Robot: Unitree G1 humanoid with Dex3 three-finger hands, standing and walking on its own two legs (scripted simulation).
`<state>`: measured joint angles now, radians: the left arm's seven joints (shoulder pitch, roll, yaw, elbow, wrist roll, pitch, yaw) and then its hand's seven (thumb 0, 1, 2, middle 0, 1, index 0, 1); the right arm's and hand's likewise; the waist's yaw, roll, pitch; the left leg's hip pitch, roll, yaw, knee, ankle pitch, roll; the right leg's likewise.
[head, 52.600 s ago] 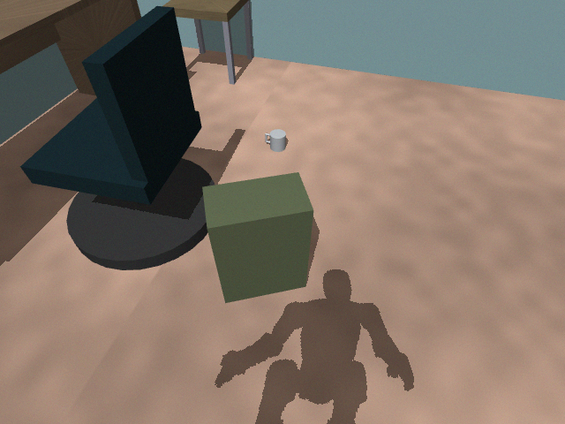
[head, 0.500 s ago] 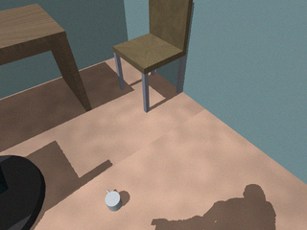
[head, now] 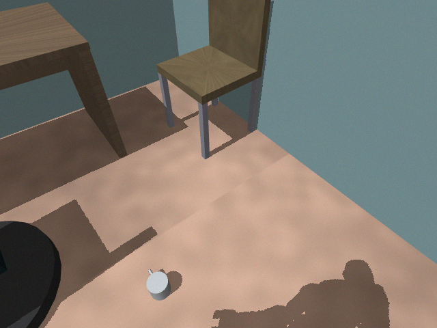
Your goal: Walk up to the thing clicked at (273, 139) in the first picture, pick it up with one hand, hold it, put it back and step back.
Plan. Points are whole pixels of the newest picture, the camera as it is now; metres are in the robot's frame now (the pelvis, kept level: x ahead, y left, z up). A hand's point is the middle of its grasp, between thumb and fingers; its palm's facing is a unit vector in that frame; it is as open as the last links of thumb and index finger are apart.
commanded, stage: stand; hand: left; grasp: from above
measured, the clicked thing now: (157, 282) +0.47 +0.29 -0.74
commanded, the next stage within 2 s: step back in 0.10 s
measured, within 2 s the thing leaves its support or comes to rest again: neither
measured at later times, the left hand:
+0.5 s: hand out of the picture +0.10 +0.32 -0.18, palm faces +0.00 -0.93 -0.37, open 7.4 cm
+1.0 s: hand out of the picture -0.05 +0.32 -0.15, palm faces -0.05 -0.91 -0.41, open 7.4 cm
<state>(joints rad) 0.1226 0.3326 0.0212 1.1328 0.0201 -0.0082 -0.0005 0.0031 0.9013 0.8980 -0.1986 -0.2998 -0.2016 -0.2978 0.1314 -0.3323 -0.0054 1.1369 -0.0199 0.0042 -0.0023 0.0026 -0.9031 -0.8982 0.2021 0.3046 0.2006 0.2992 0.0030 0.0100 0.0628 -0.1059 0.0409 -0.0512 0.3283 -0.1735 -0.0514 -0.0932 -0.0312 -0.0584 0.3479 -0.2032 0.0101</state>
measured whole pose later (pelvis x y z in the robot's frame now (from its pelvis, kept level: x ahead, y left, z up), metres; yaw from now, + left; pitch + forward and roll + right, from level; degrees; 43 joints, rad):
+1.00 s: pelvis -0.16 +0.06 -0.02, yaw -4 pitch -2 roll +1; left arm 0.17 0.35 0.07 0.84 0.04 0.04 0.01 0.01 0.90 0.90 -0.20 -0.30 -0.20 -0.30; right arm 0.15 -0.40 -0.04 0.88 0.00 0.05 -0.02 0.00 -0.90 -0.90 0.20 0.30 0.20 0.30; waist 0.01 0.02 0.16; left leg -0.44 -0.12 -0.11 1.11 -0.48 0.00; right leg -0.28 -0.02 0.03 0.61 -0.29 -0.01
